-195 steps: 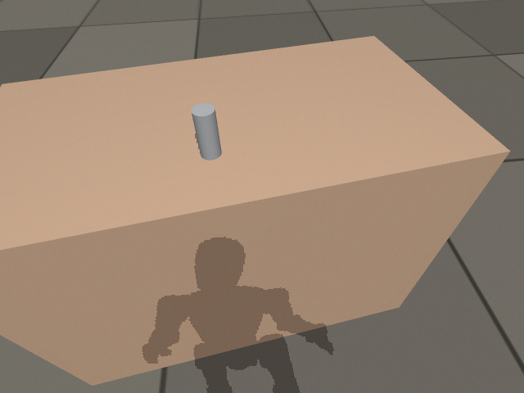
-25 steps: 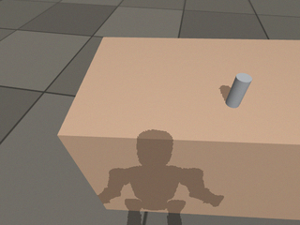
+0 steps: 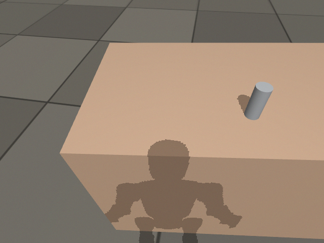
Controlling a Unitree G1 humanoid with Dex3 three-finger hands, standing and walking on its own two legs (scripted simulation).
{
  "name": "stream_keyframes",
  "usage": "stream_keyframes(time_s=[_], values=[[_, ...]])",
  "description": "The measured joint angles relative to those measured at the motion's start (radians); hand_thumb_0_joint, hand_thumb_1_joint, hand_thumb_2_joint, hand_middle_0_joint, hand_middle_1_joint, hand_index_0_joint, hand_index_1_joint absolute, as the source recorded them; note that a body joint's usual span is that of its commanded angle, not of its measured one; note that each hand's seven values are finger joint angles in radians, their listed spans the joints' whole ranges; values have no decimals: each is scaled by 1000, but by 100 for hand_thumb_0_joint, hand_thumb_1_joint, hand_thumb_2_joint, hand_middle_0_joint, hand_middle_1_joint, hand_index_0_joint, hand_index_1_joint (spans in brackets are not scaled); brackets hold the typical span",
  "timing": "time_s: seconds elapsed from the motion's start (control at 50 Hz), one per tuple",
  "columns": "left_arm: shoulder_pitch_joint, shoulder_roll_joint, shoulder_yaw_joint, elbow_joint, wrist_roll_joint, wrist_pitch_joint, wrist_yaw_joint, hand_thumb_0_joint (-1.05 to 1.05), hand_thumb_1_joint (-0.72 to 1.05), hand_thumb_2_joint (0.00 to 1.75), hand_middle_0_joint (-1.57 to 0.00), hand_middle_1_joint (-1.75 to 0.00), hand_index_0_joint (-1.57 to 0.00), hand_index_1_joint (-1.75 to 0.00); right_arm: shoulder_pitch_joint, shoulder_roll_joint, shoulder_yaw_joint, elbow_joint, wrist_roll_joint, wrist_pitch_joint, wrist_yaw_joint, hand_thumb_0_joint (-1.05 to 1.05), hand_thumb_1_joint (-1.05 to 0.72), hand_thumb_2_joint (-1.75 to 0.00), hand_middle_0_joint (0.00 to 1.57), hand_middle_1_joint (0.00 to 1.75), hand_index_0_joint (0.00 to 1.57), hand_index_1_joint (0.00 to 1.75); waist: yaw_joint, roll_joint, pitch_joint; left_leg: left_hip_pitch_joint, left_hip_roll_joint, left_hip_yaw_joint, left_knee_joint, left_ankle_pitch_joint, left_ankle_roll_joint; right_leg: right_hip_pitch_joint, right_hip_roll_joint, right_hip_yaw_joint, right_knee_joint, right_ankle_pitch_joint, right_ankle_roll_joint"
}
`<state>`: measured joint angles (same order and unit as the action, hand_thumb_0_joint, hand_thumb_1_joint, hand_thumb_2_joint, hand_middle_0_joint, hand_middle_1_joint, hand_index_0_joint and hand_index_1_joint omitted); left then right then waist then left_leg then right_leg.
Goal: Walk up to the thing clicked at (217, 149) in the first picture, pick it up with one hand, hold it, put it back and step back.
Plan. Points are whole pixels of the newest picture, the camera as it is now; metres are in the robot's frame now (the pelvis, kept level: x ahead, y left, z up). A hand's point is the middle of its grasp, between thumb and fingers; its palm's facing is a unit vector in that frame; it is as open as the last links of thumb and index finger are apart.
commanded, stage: stand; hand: right
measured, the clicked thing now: (257, 101) +0.49 -0.26 +0.07
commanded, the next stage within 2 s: rise first in 1.90 s
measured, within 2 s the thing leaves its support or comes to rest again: neither
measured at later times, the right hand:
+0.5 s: hand out of the picture +0.09 -0.25 -0.15, palm faces -0.02 +0.94 -0.34, open 7.4 cm
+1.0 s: hand out of the picture +0.09 -0.25 -0.16, palm faces -0.03 +0.94 -0.34, open 7.4 cm
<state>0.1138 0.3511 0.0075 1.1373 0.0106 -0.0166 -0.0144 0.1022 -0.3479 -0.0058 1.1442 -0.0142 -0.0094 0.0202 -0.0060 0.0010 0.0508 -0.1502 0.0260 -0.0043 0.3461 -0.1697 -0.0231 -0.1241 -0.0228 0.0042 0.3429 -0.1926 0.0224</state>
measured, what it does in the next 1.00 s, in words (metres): stands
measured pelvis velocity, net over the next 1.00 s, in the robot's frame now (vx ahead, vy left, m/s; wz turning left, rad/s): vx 0.01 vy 0.00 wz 0.01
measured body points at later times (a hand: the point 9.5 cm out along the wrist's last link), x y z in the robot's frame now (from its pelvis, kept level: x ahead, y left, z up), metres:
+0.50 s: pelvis +0.01 +0.00 +0.00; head +0.02 +0.00 +0.45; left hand +0.09 +0.30 -0.13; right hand +0.10 -0.30 -0.13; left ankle +0.01 +0.13 -0.75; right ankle +0.00 -0.13 -0.75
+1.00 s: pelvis +0.01 +0.00 +0.00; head +0.02 +0.00 +0.45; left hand +0.08 +0.30 -0.13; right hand +0.09 -0.30 -0.13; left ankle +0.01 +0.13 -0.75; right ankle +0.00 -0.13 -0.75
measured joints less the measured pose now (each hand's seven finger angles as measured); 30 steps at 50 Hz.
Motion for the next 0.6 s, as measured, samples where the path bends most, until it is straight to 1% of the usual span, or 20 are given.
stream_keyframes(time_s=[0.34, 0.6], values=[[-25, 1, -2, -3, -2, 2, 7, 1, 91, 90, -20, -30, -20, -30, -16, -5, 2, -6, 3, 1, -9, 1, -90, -90, 20, 30, 20, 30, -2, 0, -3, 28, -1, -3, -13, -9, -1, 32, -1, -4, -18, -8, 1], [-14, 0, -1, -1, 0, 3, 7, 1, 91, 90, -20, -30, -20, -30, -11, -3, 1, -10, 2, 2, -8, 1, -90, -90, 20, 30, 20, 30, 1, 0, -1, 29, -1, -7, -19, -6, -2, 36, -1, -9, -26, -6, -1]])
